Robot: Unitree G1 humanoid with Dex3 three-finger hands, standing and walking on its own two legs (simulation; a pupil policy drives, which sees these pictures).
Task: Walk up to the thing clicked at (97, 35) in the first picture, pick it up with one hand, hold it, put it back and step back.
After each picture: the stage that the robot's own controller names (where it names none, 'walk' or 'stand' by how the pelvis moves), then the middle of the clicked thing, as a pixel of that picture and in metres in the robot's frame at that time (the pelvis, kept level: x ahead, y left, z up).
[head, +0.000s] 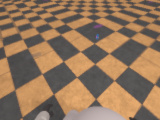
stand; (97, 36) +1.90 -0.12 -0.72
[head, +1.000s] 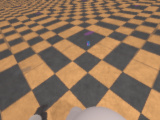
walk; (88, 43) +1.76 +0.20 -0.70
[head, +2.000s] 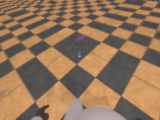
walk; (79, 54) +1.21 +0.34 -0.72
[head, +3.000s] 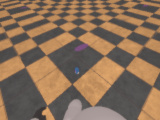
walk; (76, 70) +0.77 +0.27 -0.71
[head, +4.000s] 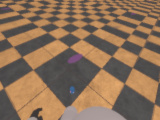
walk; (72, 90) +0.46 +0.19 -0.70
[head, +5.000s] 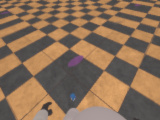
stand; (73, 96) +0.33 +0.22 -0.71
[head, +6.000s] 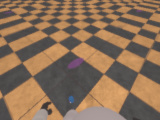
stand; (71, 99) +0.32 +0.22 -0.71
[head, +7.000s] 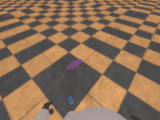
stand; (70, 99) +0.33 +0.24 -0.72
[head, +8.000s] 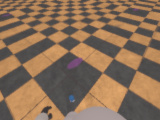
stand; (71, 98) +0.33 +0.23 -0.73
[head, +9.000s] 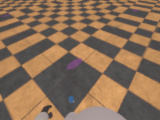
stand; (71, 99) +0.33 +0.23 -0.73
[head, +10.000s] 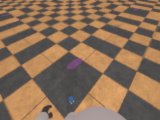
stand; (71, 99) +0.32 +0.23 -0.73
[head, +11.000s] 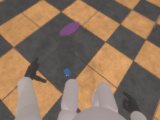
go down; (67, 72) +0.39 +0.22 -0.48
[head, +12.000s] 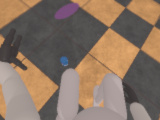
go down; (64, 61) +0.42 +0.24 -0.32
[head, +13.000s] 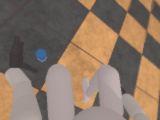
close in; (41, 55) +0.40 +0.28 -0.24
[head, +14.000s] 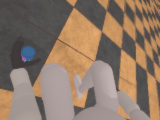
close; (27, 54) +0.40 +0.28 -0.22
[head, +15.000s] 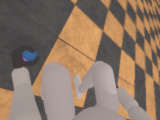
lift; (29, 55) +0.38 +0.28 -0.23
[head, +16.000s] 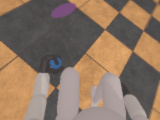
lift; (55, 64) +0.32 +0.26 -0.08
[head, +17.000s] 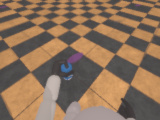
hold; (67, 71) +0.32 +0.17 +0.04
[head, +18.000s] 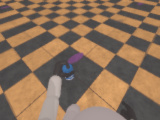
hold; (68, 72) +0.33 +0.17 +0.01
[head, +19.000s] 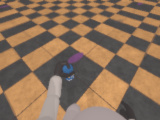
hold; (68, 72) +0.33 +0.17 +0.00
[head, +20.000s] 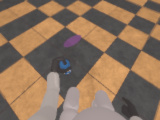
crouch; (65, 67) +0.37 +0.19 -0.06
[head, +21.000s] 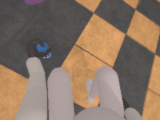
lower; (44, 50) +0.44 +0.27 -0.14
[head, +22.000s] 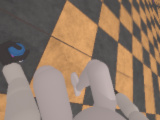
lower; (18, 53) +0.41 +0.29 -0.23
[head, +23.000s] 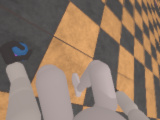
lower; (21, 52) +0.41 +0.29 -0.23
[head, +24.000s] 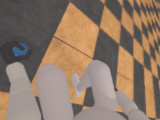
lower; (21, 52) +0.41 +0.29 -0.23
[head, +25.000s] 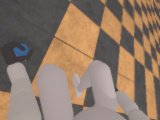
lower; (22, 52) +0.41 +0.29 -0.22
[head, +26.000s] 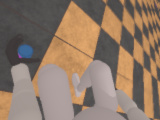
open; (25, 53) +0.40 +0.28 -0.23
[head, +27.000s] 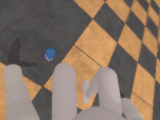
stand; (50, 54) +0.41 +0.26 -0.25
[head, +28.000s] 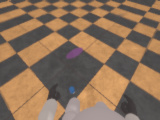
stand; (72, 90) +0.37 +0.18 -0.62
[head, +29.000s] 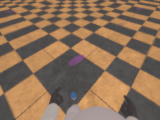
stand; (73, 95) +0.37 +0.19 -0.67
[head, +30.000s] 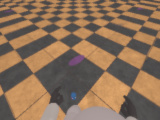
stand; (73, 96) +0.36 +0.19 -0.67
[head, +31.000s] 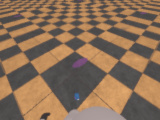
stand; (76, 96) +0.39 +0.17 -0.72
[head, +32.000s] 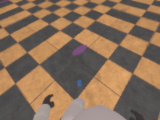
walk; (79, 83) +0.45 +0.15 -0.70
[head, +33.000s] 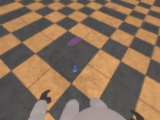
walk; (75, 68) +0.67 +0.19 -0.70
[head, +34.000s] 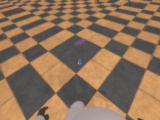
stand; (79, 61) +0.98 +0.26 -0.70
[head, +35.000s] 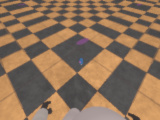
stand; (81, 61) +0.99 +0.19 -0.72
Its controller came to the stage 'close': yes
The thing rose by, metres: 0.71
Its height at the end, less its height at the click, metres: +0.00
